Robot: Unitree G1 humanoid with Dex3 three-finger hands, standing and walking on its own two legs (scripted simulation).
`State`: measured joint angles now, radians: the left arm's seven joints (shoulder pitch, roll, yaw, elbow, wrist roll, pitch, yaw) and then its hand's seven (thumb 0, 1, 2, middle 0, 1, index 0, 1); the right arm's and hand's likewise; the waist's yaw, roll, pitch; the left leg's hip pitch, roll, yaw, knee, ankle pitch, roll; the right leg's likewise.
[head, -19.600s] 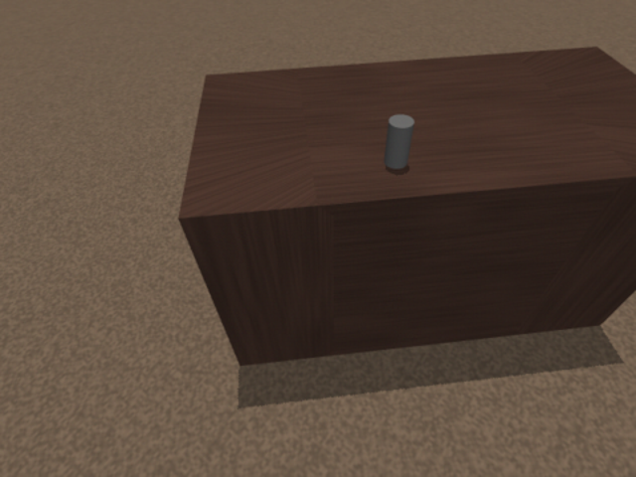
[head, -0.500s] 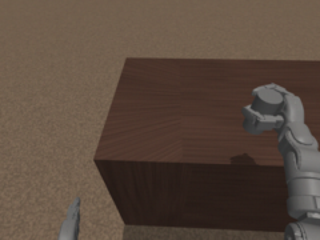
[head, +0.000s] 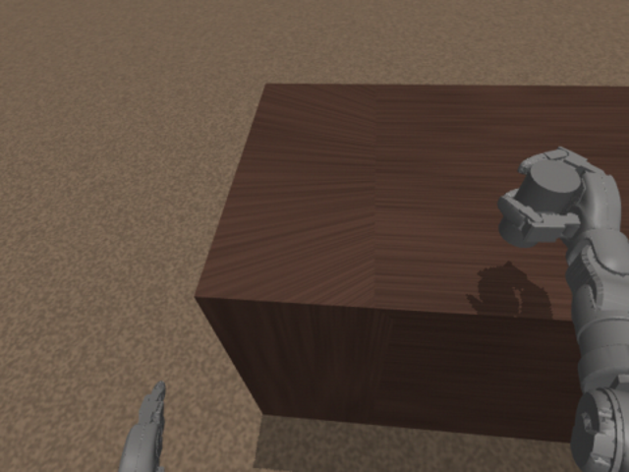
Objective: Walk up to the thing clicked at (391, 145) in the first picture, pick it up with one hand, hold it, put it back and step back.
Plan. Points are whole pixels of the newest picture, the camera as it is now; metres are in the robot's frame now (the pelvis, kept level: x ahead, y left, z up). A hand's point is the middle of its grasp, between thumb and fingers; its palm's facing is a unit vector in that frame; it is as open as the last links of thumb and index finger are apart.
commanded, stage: crouch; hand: right
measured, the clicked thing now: (535, 206) +0.44 -0.21 +0.11
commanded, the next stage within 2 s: lower in 0.20 s
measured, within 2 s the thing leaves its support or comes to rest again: rests again in 1.36 s
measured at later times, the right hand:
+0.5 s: hand (521, 209) +0.46 -0.21 +0.08, palm faces +0.12 +0.99 +0.03, open 7.8 cm
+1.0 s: hand (508, 225) +0.47 -0.21 +0.03, palm faces +0.12 +0.99 +0.03, open 7.8 cm
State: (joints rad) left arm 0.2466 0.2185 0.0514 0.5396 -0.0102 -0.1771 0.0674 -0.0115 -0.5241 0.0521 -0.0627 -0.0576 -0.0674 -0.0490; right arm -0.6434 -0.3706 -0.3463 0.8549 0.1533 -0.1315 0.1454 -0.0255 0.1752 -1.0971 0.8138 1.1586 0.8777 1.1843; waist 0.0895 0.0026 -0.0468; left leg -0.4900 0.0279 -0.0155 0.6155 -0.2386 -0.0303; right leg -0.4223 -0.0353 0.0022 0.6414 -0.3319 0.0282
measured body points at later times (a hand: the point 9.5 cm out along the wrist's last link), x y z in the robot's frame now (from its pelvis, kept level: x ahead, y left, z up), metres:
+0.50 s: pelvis +0.00 +0.00 -0.01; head +0.06 -0.02 +0.43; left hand +0.15 +0.27 -0.06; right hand +0.45 -0.26 +0.08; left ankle +0.04 +0.14 -0.72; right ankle -0.01 -0.14 -0.72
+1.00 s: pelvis -0.01 -0.01 -0.04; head +0.08 -0.03 +0.40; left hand +0.14 +0.26 -0.07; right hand +0.46 -0.26 +0.03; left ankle +0.04 +0.14 -0.72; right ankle -0.01 -0.14 -0.72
